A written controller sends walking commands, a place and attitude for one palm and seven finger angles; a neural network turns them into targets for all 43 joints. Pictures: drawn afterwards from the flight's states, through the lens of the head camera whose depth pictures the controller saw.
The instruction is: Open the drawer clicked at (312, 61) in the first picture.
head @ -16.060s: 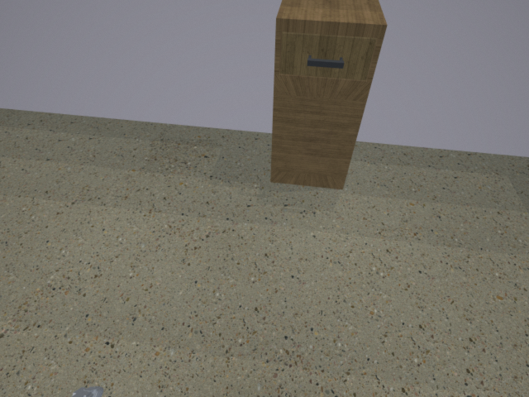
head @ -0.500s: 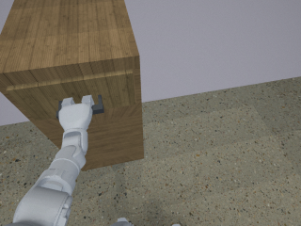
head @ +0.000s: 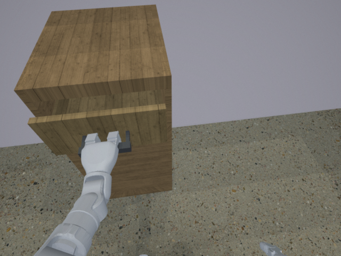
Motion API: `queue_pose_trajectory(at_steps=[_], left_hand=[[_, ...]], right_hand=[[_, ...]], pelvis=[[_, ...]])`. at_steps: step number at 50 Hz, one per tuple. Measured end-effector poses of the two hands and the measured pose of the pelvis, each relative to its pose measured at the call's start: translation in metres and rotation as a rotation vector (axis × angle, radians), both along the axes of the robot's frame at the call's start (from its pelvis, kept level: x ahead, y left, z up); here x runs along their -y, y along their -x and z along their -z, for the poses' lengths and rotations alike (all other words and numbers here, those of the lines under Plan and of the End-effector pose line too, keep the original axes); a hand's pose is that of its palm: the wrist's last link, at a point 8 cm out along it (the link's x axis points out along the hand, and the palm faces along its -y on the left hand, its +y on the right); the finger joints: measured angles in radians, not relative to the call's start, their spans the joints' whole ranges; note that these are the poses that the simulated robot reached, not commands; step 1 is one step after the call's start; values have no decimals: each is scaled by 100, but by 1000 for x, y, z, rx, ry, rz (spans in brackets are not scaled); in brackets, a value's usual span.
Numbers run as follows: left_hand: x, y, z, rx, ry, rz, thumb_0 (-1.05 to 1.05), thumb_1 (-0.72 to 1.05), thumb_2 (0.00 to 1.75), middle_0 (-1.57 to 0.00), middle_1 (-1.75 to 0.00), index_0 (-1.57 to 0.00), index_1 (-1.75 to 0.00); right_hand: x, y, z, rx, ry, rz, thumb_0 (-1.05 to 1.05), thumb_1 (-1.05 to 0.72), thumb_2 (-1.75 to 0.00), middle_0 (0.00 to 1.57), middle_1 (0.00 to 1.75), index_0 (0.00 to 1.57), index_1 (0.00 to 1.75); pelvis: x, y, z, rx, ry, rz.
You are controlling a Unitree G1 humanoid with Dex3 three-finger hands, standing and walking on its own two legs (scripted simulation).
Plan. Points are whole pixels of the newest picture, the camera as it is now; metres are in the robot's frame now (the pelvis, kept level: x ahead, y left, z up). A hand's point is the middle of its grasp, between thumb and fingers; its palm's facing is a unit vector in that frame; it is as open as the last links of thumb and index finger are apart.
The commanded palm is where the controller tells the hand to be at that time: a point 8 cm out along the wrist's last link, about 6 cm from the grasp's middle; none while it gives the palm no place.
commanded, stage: pull the drawer open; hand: left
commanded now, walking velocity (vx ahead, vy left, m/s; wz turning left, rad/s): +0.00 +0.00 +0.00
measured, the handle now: (105, 143) +0.42 +0.19 -0.01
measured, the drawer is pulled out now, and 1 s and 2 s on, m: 0.07 0.20 0.30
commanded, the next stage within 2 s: open the thumb to release the handle in 2.00 s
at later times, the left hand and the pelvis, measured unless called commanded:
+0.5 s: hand (106, 191) +0.29 +0.17 -0.04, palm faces -0.01 -0.09 -1.00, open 5.6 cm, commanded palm +0.25 +0.17 +0.02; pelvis +0.00 -0.01 +0.00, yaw +0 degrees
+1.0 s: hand (105, 214) +0.23 +0.16 -0.04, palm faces +0.00 -0.10 -1.00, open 5.6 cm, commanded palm +0.19 +0.16 +0.02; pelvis -0.02 -0.03 +0.00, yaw +1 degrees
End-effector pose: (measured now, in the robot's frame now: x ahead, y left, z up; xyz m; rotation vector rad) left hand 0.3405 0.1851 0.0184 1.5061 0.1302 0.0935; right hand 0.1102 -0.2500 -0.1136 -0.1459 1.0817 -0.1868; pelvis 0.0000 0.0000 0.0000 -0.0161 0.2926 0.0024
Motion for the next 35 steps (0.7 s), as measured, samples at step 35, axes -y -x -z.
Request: queue_pose_trajectory(at_steps=[35], left_hand=[[16, 102, 0, 13, 17, -18, 2, 72, 81, -32, -135, -41, -135]], right_hand=[[-1, -39, -8, 153, -43, -106, 1, -91, -89, 20, 30, 20, 30]], pelvis=[[16, 14, 1, 85, -22, -14]])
